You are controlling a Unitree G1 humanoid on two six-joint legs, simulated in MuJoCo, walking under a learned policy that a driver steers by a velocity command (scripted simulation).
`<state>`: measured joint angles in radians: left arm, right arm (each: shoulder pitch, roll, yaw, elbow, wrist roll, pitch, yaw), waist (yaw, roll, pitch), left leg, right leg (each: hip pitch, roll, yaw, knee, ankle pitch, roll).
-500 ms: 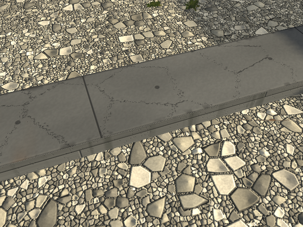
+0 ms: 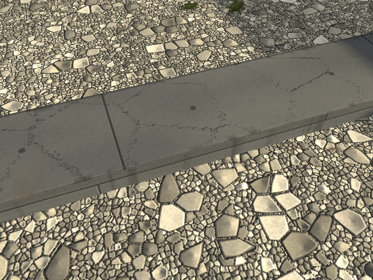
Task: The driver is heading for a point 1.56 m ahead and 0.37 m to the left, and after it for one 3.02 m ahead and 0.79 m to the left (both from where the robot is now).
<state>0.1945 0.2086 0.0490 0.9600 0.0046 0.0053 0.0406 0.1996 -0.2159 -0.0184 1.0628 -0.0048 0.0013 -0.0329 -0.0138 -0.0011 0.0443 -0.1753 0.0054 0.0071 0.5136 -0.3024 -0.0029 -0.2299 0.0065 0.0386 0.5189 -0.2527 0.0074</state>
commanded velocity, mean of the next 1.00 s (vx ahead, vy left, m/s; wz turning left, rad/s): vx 0.00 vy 0.00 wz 0.00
